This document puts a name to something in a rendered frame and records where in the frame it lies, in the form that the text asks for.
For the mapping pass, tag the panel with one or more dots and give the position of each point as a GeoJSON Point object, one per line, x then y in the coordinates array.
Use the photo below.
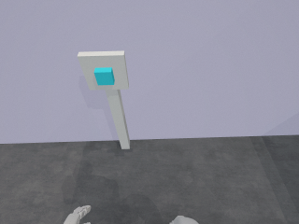
{"type": "Point", "coordinates": [89, 60]}

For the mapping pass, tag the left robot hand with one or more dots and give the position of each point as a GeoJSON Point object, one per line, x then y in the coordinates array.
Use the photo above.
{"type": "Point", "coordinates": [78, 214]}

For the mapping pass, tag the button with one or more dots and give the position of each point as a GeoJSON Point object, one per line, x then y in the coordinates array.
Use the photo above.
{"type": "Point", "coordinates": [104, 76]}

